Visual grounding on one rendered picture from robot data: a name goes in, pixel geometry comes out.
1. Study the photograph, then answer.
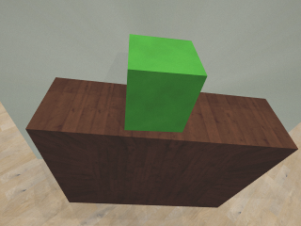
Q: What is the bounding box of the pedestal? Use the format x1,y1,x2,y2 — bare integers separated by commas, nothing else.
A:
25,77,298,208

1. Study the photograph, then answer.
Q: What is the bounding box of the carton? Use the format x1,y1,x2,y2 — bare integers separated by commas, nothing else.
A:
124,34,208,133

